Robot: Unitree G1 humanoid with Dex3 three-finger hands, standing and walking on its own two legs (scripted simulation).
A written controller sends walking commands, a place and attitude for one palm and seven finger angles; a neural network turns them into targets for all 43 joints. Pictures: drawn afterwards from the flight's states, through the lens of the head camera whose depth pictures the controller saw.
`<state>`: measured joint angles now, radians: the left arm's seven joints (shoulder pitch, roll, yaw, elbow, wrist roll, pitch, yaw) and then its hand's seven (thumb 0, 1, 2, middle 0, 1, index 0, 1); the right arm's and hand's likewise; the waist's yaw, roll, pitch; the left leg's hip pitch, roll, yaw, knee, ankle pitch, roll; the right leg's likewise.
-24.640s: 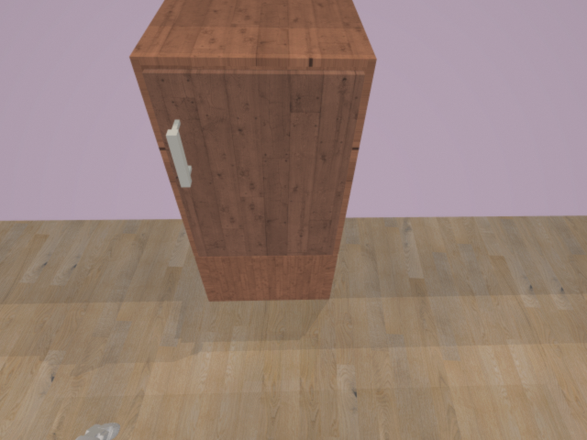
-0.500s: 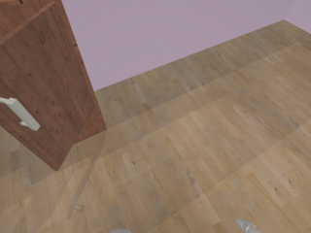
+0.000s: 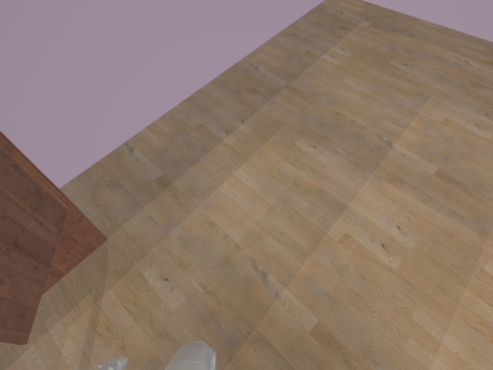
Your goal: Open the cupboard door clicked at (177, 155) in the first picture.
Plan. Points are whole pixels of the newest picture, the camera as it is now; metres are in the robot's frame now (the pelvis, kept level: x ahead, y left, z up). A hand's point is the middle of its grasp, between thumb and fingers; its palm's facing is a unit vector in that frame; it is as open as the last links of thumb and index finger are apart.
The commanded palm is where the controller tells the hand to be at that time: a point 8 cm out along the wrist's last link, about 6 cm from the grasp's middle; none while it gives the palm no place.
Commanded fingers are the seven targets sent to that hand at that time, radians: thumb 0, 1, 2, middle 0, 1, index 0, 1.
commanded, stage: walk to a spot facing it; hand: left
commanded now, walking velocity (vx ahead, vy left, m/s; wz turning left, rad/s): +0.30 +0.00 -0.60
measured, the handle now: out of the picture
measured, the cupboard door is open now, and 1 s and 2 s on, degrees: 44 44 44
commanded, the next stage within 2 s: turn to face it in 1.12 s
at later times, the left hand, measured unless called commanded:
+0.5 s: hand (182, 269) +0.31 +0.16 -0.16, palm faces -0.31 -0.93 -0.19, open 7.4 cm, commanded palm none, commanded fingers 0.00 0.90 0.90 -0.20 -0.30 -0.20 -0.30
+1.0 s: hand (263, 203) +0.48 +0.00 -0.16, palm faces -0.43 -0.87 -0.24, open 7.2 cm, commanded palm none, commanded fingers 0.00 0.90 0.90 -0.20 -0.30 -0.20 -0.30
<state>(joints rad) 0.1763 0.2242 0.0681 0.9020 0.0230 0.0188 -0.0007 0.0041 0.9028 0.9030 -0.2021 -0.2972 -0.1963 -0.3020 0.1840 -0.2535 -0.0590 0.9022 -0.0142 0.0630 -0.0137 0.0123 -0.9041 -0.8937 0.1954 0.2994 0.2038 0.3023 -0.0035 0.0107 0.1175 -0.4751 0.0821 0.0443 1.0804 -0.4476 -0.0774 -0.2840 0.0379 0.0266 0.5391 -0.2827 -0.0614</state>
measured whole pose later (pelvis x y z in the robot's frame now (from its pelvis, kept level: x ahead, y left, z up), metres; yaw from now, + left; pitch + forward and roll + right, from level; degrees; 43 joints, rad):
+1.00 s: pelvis +0.36 -0.17 +0.01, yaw -29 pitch +1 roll +1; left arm 0.29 0.19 0.05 1.03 0.01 -0.08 0.00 0.00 0.94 0.90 -0.20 -0.30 -0.20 -0.30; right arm 0.17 -0.17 -0.04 0.96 -0.02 -0.01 0.01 0.01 -0.90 -0.89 0.19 0.30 0.20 0.30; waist 0.00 0.01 0.04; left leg -0.63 0.14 0.03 0.93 -0.16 -0.06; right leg -0.07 0.11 -0.04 0.32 -0.27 -0.13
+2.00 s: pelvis +0.62 -0.34 -0.02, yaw -6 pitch +1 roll +0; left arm 0.20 0.25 0.07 0.93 0.02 0.04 0.01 0.00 0.91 0.90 -0.20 -0.30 -0.20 -0.30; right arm 0.09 -0.25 -0.06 0.87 -0.02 0.02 0.02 0.01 -0.91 -0.89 0.19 0.30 0.20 0.30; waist 0.00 -0.07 0.10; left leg -0.40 0.03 0.10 0.69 -0.29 0.04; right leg -0.38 -0.14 -0.16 0.99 -0.56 0.06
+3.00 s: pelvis +0.65 -0.43 +0.00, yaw +29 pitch +2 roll +0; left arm 0.13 0.26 0.07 0.87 0.02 0.05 0.00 0.01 0.91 0.90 -0.20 -0.30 -0.19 -0.30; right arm 0.17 -0.23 -0.05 0.91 -0.02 0.05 0.01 0.01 -0.90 -0.89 0.20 0.30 0.21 0.30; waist -0.02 0.01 0.09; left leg -0.32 0.00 -0.08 0.52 -0.24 -0.02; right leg -0.40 -0.06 -0.01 0.80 -0.41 0.07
